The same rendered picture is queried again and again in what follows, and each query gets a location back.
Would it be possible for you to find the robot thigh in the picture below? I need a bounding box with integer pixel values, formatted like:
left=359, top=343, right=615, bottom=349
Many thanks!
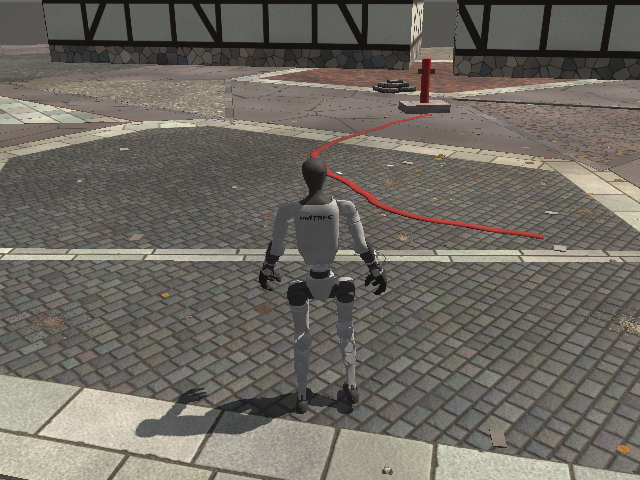
left=334, top=277, right=355, bottom=340
left=287, top=280, right=312, bottom=352

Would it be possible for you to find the right robot hand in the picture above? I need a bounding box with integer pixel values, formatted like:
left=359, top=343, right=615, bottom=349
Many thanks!
left=365, top=271, right=387, bottom=295

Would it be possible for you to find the robot right thigh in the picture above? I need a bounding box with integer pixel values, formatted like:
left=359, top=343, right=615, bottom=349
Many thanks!
left=334, top=277, right=355, bottom=340

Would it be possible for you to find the left robot hand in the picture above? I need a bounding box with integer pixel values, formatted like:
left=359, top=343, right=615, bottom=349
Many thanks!
left=259, top=270, right=281, bottom=291

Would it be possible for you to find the left robot forearm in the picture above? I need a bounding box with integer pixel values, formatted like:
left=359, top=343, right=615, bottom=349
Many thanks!
left=261, top=241, right=280, bottom=276

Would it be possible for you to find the robot right upper arm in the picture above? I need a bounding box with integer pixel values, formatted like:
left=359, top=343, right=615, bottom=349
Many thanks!
left=337, top=200, right=369, bottom=254

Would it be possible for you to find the robot left thigh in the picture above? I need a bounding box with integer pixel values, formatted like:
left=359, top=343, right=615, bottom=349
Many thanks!
left=287, top=280, right=312, bottom=352

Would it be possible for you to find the right robot forearm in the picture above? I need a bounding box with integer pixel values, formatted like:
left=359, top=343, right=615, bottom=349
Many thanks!
left=360, top=238, right=383, bottom=277

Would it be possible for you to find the robot left upper arm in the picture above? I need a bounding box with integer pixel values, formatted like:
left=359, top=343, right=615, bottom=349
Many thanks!
left=270, top=202, right=296, bottom=256

